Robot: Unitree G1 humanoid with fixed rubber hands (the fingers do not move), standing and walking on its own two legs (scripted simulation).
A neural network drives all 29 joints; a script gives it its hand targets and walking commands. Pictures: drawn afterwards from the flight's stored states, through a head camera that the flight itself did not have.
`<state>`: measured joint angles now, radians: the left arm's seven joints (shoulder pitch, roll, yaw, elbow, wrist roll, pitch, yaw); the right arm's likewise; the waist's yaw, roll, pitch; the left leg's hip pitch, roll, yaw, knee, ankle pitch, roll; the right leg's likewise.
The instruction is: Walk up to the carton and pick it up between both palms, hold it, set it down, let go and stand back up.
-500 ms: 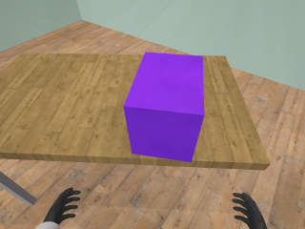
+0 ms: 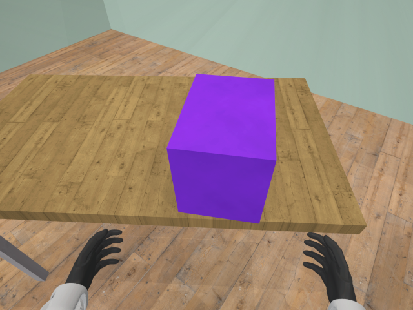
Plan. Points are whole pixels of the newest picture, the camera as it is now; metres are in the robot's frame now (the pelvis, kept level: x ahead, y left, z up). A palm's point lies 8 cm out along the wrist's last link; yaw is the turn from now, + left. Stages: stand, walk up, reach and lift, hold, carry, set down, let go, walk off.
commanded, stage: reach and lift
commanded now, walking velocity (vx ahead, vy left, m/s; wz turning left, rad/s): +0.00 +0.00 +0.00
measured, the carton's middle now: (226, 145) +0.50 -0.01 +0.03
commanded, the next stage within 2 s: none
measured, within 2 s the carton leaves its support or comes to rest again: neither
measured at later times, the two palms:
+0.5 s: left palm (100, 235) +0.25 +0.22 +0.06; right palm (331, 256) +0.21 -0.17 +0.06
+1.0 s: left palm (110, 184) +0.32 +0.21 +0.10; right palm (321, 202) +0.30 -0.18 +0.08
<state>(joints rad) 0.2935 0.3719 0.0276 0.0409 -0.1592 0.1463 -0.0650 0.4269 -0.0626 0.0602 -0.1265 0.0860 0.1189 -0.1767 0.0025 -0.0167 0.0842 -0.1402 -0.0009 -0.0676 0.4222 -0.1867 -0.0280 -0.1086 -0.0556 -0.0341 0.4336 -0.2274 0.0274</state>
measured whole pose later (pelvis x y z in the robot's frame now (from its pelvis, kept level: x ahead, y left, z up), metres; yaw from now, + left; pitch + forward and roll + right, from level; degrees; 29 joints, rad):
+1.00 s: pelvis +0.02 +0.00 +0.00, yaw +0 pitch -4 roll +0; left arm -0.15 0.37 0.03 -0.06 -0.22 0.48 -0.07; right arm -0.02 -0.07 -0.01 -0.12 0.17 0.39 -0.25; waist 0.00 -0.02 0.07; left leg -0.14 0.00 -0.07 0.42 -0.21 -0.03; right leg -0.11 -0.06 -0.03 0.42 -0.25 0.03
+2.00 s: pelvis +0.03 +0.00 +0.00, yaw +0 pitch +1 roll +0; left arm -0.90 0.37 -0.01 0.78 -0.22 0.36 -0.01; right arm -0.83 -0.14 -0.12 0.76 0.20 0.27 -0.27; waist 0.00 -0.02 0.00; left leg -0.23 0.00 -0.07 0.42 -0.21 -0.03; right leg -0.18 -0.05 -0.03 0.39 -0.23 0.04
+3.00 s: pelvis +0.03 +0.01 +0.00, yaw +0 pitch +14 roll -1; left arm -0.87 0.13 0.10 1.10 -0.07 -0.17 -0.02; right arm -0.83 -0.09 -0.25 1.16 0.05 -0.24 -0.20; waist 0.00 0.00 -0.11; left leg -0.51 0.00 -0.07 0.47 -0.20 -0.02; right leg -0.44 -0.05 -0.03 0.39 -0.20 0.05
